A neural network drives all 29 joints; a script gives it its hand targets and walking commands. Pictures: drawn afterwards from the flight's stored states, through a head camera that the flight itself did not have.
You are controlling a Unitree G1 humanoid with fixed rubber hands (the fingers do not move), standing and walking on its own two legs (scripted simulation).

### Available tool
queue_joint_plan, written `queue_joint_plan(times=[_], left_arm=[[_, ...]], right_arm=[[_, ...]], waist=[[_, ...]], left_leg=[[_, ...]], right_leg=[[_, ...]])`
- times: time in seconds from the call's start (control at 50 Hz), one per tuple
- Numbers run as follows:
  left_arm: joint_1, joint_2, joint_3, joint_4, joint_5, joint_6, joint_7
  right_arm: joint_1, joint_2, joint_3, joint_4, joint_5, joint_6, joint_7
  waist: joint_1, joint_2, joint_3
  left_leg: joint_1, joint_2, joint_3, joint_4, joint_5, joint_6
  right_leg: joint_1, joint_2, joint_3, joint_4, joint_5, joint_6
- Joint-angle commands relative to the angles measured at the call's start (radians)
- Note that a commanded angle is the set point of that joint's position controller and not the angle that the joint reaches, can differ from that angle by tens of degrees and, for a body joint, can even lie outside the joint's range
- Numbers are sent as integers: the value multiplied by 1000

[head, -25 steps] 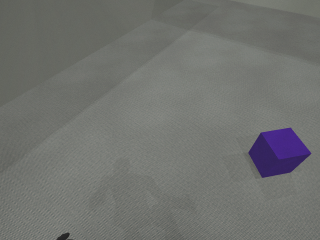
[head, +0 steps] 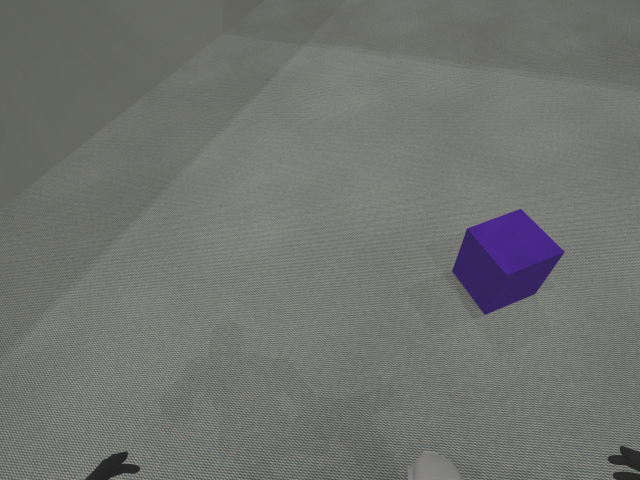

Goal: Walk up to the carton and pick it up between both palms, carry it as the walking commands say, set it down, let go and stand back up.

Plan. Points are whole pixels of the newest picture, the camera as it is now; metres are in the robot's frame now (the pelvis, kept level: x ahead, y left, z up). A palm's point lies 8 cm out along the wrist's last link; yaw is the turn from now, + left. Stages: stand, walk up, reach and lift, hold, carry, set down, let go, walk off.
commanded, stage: walk up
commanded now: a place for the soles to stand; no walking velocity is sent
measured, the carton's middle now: (502, 262) +0.85 -0.54 -0.65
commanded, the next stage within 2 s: none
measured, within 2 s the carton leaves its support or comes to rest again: neither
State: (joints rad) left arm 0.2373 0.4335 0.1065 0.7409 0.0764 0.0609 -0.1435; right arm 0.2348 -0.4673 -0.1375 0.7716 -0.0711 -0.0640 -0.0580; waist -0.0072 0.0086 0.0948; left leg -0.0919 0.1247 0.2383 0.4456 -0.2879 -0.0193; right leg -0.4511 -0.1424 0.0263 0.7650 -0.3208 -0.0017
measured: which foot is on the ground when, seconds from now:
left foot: down 0.00-0.06, up 0.08-0.24, down 0.26-0.62, up 0.64-0.90, down 0.92-1.00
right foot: up 0.00-0.04, down 0.06-0.26, up 0.28-0.62, down 0.64-0.92, up 0.94-1.00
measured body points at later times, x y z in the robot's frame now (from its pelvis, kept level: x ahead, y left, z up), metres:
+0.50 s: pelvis +0.14 -0.08 +0.00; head +0.17 -0.06 +0.45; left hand +0.40 +0.17 -0.08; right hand +0.07 -0.43 -0.04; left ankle +0.13 +0.05 -0.74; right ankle +0.17 -0.28 -0.67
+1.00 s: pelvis +0.31 -0.17 -0.03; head +0.31 -0.16 +0.42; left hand +0.60 +0.04 -0.09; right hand +0.23 -0.51 -0.07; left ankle +0.43 -0.11 -0.74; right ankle +0.24 -0.29 -0.70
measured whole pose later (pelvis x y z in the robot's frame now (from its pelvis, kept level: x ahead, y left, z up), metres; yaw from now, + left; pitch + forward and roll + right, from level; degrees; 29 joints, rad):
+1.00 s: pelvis +0.31 -0.17 -0.03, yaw -35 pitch -5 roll +1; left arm 0.33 0.47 0.09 0.54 0.02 0.07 -0.04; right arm 0.40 -0.49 -0.03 0.48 -0.04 -0.04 -0.04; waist 0.02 -0.03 0.06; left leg -0.32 0.08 0.14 0.74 -0.32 0.01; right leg -0.38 0.06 0.15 1.04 -0.49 0.00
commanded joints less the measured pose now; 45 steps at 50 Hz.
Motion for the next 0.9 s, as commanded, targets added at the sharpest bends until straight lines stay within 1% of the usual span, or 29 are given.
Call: queue_joint_plan(times=[0.0,0.02,0.04,0.06,0.1,0.12,0.14,0.2,0.22,0.24,0.26,0.28,0.3,0.36,0.46,0.48,0.52,0.56,0.58,0.6,0.62,0.64,0.66,0.7,0.76,0.82,0.84,0.86,0.88], left_arm=[[157,197,67,-68,-21,-25,17],[243,279,94,-84,-16,-27,41],[161,338,95,-135,-17,-28,52],[131,301,86,-175,-30,-31,68],[84,299,84,-195,-40,-36,88],[57,281,77,-211,-33,-41,98],[57,279,63,-218,-32,-34,91],[-109,161,32,-285,-50,-17,73],[-127,67,13,-307,-57,-21,78],[-113,129,29,-348,-37,-11,95],[-52,163,56,-341,-27,-6,89],[-18,200,62,-322,-19,-6,81],[51,221,68,-296,-26,-9,67],[103,179,47,-278,-33,-21,40],[-115,85,8,-323,-39,-35,38],[-124,68,1,-313,-40,-36,38],[-65,103,13,-307,-38,-38,55],[117,177,52,-253,-39,-50,80],[233,237,63,-232,-38,-55,98],[274,370,101,-255,-51,-56,123],[229,368,86,-304,-66,-48,140],[174,325,76,-305,-70,-43,150],[160,281,67,-279,-76,-36,152],[40,252,46,-290,-80,-43,150],[32,220,26,-286,-59,-42,117],[-29,191,19,-320,-61,-36,100],[-77,146,6,-324,-56,-29,93],[-87,80,-7,-337,-59,-26,100],[-64,86,-3,-357,-59,-23,101]], right_arm=[[-58,-146,-19,-161,3,9,29],[-79,-62,2,-215,8,17,34],[-71,-48,22,-255,26,25,53],[-48,-74,20,-270,39,29,55],[67,-153,-3,-265,63,11,77],[115,-121,5,-259,67,2,72],[156,-146,5,-241,59,4,67],[340,-141,0,-213,37,-3,43],[416,-273,-31,-225,12,5,27],[253,-314,-28,-295,-4,15,12],[155,-314,-28,-331,9,7,-3],[150,-290,-28,-314,29,-17,-11],[119,-236,-19,-320,27,-32,-6],[154,-227,-16,-326,25,-36,4],[268,-203,-12,-300,25,-24,29],[288,-210,-15,-301,19,-12,35],[301,-234,-21,-312,39,1,38],[270,-218,-10,-333,47,8,43],[269,-187,3,-355,51,13,51],[285,-99,32,-404,60,12,66],[239,-180,23,-447,58,9,57],[158,-201,15,-443,73,15,62],[187,-210,4,-433,72,15,71],[246,-169,24,-367,65,34,72],[247,-166,46,-342,49,36,68],[356,-174,38,-305,53,29,48],[400,-185,27,-285,54,21,31],[401,-260,6,-290,41,21,16],[343,-342,-12,-339,13,12,4]], waist=[[102,-98,-151],[175,-401,-111],[128,-491,-33],[96,-297,26],[41,-162,29],[25,-220,-19],[10,-171,-87],[-134,-47,-95],[-206,317,-67],[-131,180,27],[-43,105,78],[-21,22,159],[23,-3,175],[-13,128,45],[-90,130,54],[-109,201,31],[-73,192,-54],[48,47,-196],[122,-113,-252],[138,-424,-285],[126,-209,-257],[105,-35,-157],[94,6,-140],[7,-122,-23],[25,-188,-18],[-44,-189,-106],[-87,-146,-102],[-113,39,-103],[-115,192,-71]], left_leg=[[-241,65,49,288,-219,120],[-448,-49,84,603,-335,81],[-608,-122,-107,768,-461,45],[-592,-50,-201,789,-382,51],[-465,-18,-232,644,-280,43],[-420,-18,-222,451,-345,45],[-290,-46,-177,379,-316,39],[269,-95,-125,7,-57,84],[244,204,-582,-163,-352,98],[21,385,-808,-287,-621,213],[-112,402,-829,-353,-778,238],[-141,381,-741,-332,-676,163],[-151,306,-628,-298,-571,169],[-52,183,-323,-213,-323,169],[24,164,-98,-85,269,182],[39,151,-53,-57,317,169],[33,186,-30,17,364,167],[-66,158,12,342,490,138],[-216,70,20,613,322,96],[-503,-61,-59,874,-365,54],[-552,-61,-200,925,-380,48],[-548,-26,-233,908,-308,46],[-522,-1,-245,863,-250,54],[-426,14,-226,679,-212,38],[-301,-42,-186,423,-273,30],[48,-100,-102,230,48,50],[135,-77,-161,155,90,52],[179,47,-321,66,-77,93],[48,359,-795,-180,-350,191]], right_leg=[[389,120,-102,-133,46,-47],[435,7,153,-369,-145,-137],[333,-109,597,-554,-305,-225],[253,-159,634,-594,-386,-271],[206,-102,447,-513,-237,-249],[254,-71,336,-458,-188,-226],[204,-36,273,-438,-140,-212],[-263,117,123,-184,-267,-74],[-431,231,49,177,-298,-23],[-448,137,213,343,-203,12],[-407,137,217,459,-159,11],[-384,98,220,455,-88,14],[-321,80,180,424,-17,28],[-242,84,87,307,46,38],[-154,93,-53,9,83,11],[-109,110,-98,-39,64,-1],[46,134,-95,-96,68,-19],[371,193,-87,-137,127,-66],[535,114,69,-229,126,-136],[698,-119,499,-262,217,-242],[612,-189,702,-357,281,-319],[512,-154,562,-352,283,-317],[452,-129,443,-341,223,-289],[231,-24,307,-372,12,-239],[110,17,265,-376,46,-246],[-89,55,205,-270,-84,-186],[-160,95,185,-181,-158,-126],[-262,167,140,3,-236,-83],[-335,231,125,297,-293,-11]])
